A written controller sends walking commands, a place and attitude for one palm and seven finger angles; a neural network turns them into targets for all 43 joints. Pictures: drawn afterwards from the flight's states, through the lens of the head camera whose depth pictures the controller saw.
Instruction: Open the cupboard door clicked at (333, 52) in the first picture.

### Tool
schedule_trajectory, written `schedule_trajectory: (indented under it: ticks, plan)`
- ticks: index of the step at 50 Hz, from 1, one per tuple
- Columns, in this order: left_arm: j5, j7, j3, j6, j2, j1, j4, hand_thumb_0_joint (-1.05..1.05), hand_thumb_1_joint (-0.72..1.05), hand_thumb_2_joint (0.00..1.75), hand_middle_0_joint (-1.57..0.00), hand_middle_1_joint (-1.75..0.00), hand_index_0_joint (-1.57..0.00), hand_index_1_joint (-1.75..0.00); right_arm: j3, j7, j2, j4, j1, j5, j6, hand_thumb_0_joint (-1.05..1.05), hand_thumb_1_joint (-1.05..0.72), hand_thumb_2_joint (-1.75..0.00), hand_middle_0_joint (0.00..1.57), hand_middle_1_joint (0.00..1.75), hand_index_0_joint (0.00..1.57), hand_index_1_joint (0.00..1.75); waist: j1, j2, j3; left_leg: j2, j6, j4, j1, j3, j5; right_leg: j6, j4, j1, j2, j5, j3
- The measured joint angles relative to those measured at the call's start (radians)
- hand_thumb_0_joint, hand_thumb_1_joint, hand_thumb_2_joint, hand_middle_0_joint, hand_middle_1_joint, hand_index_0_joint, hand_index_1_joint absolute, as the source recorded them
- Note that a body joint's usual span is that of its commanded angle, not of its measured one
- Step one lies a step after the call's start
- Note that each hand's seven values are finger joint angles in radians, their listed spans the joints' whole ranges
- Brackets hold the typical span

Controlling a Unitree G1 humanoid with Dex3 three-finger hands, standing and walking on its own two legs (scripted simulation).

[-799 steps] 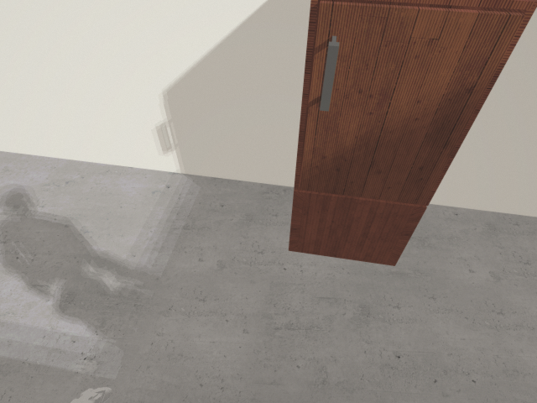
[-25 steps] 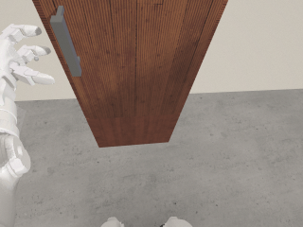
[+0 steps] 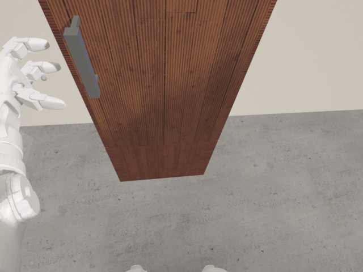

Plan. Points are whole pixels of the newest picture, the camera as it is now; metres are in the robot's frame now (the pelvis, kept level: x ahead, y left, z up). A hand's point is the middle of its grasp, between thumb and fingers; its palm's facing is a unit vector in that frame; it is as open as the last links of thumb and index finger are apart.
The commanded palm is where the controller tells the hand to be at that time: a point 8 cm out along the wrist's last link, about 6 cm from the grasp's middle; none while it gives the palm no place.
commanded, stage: slide the fingers in behind the handle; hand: left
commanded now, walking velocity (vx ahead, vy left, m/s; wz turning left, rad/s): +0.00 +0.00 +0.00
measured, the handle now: (86, 60) +0.54 +0.19 +0.13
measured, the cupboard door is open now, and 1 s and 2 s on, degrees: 0 0 0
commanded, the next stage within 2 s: close the thumb around the handle in 1.68 s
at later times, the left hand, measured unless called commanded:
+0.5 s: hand (61, 80) +0.48 +0.22 +0.13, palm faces +0.03 -1.00 +0.02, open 13.9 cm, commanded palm +0.46 +0.27 +0.13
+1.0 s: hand (71, 84) +0.47 +0.20 +0.13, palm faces +0.03 -1.00 +0.00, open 14.0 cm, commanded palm +0.45 +0.24 +0.13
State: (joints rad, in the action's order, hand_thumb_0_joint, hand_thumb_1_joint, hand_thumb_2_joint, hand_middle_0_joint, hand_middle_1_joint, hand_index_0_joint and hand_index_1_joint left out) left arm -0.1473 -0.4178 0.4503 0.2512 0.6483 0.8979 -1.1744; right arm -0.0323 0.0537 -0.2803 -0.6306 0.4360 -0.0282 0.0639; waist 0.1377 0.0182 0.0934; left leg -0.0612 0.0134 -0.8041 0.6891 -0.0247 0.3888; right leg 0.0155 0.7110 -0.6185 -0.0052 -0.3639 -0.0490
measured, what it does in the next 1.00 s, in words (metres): stands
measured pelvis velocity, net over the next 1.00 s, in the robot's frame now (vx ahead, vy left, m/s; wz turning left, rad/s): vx -0.01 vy -0.01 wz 0.01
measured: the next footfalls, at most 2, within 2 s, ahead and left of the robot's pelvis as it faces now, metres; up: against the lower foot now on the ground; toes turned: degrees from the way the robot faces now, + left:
none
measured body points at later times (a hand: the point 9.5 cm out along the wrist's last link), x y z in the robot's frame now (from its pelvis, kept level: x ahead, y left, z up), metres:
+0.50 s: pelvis -0.01 -0.01 +0.00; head +0.08 +0.01 +0.44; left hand +0.47 +0.28 +0.13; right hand +0.02 -0.27 -0.11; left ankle -0.01 +0.11 -0.71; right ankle -0.02 -0.13 -0.71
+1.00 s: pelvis -0.01 -0.01 +0.00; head +0.06 +0.01 +0.44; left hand +0.46 +0.26 +0.13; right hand +0.01 -0.28 -0.11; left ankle -0.01 +0.11 -0.71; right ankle -0.02 -0.14 -0.71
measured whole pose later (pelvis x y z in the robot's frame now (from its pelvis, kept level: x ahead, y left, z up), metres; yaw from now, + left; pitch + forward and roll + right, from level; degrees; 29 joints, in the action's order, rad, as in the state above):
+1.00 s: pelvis -0.01 -0.01 +0.00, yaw +1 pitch +13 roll -2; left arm -0.13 -0.28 0.36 0.26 0.51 0.89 -1.14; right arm -0.02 0.04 -0.28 -0.64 0.40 -0.03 0.03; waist 0.13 0.03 0.09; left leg -0.06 0.00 -0.80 0.66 -0.01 0.37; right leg 0.01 0.73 -0.60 0.00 -0.36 -0.06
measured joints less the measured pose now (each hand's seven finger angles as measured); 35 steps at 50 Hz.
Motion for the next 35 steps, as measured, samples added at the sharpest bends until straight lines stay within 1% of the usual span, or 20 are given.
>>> schedule_trajectory:
  ticks: [6, 13, 16, 21, 25, 31, 35]
  plan:
    - [0.017, 0.027, -0.013, -0.015, -0.023, -0.007, 0.006, -0.01, -0.5, 0.3, -0.3, -1.2, -0.3, -1.2, 0.004, -0.003, -0.004, 0.021, -0.033, 0.002, -0.008, 0.0, -0.9, -0.9, 0.2, 0.3, 0.2, 0.3, 0.0, 0.001, 0.007, 0.003, 0.001, -0.003, 0.0, 0.0, 0.001, 0.001, 0.007, -0.001, 0.003, -0.004, 0.0]
    - [0.008, 0.051, -0.017, 0.0, -0.055, -0.008, 0.023, -0.01, -0.5, 0.3, -0.3, -1.2, -0.3, -1.2, 0.0, -0.008, 0.002, 0.025, -0.053, 0.002, -0.012, 0.0, -0.9, -0.9, 0.2, 0.3, 0.2, 0.3, -0.007, -0.001, 0.0, 0.004, -0.001, -0.005, -0.006, 0.001, 0.001, -0.001, 0.014, 0.002, 0.004, -0.007, 0.0]
    - [0.015, 0.058, -0.021, 0.001, -0.058, -0.007, 0.025, -0.01, -0.5, 0.3, -0.3, -1.2, -0.3, -1.2, -0.001, -0.008, 0.005, 0.023, -0.051, 0.002, -0.013, 0.0, -0.9, -0.9, 0.2, 0.3, 0.2, 0.3, -0.006, -0.001, 0.002, 0.003, -0.003, -0.006, -0.006, 0.003, 0.0, -0.002, 0.016, 0.002, 0.003, -0.007, -0.002]
    - [0.015, 0.073, -0.048, -0.007, -0.066, 0.005, 0.014, -0.01, -0.5, 0.3, -0.3, -1.2, -0.3, -1.2, -0.001, -0.009, 0.005, 0.015, -0.042, 0.001, -0.014, 0.0, -0.9, -0.9, 0.2, 0.3, 0.2, 0.3, -0.006, 0.006, -0.003, 0.004, -0.005, -0.008, -0.005, 0.008, -0.002, -0.004, 0.019, 0.002, 0.003, -0.008, -0.006]
    - [0.017, 0.083, -0.042, -0.012, -0.068, 0.02, 0.0, -0.01, -0.5, 0.3, -0.3, -1.2, -0.3, -1.2, -0.003, -0.007, 0.005, 0.006, -0.037, 0.002, -0.016, 0.0, -0.9, -0.9, 0.2, 0.3, 0.2, 0.3, 0.002, 0.004, -0.008, 0.003, -0.006, -0.006, -0.001, 0.008, -0.006, -0.006, 0.021, -0.003, 0.003, -0.005, -0.006]
    - [0.018, 0.099, -0.035, 0.012, -0.088, 0.004, 0.028, -0.01, -0.5, 0.3, -0.3, -1.2, -0.3, -1.2, 0.006, -0.013, 0.003, -0.002, -0.016, 0.006, -0.02, 0.0, -0.9, -0.9, 0.2, 0.3, 0.2, 0.3, 0.006, 0.007, -0.001, -0.002, -0.009, -0.003, -0.004, 0.001, -0.007, -0.009, 0.022, -0.006, -0.002, -0.004, 0.001]
    - [0.018, 0.102, -0.019, 0.001, -0.094, -0.011, 0.025, -0.01, -0.49, 0.3, -0.3, -1.2, -0.3, -1.2, 0.006, -0.014, 0.001, -0.001, -0.007, 0.004, -0.014, 0.01, -0.9, -0.9, 0.2, 0.3, 0.2, 0.3, 0.008, 0.008, 0.005, -0.004, -0.009, 0.004, -0.017, -0.005, -0.007, -0.009, 0.019, 0.003, -0.004, -0.003, 0.007]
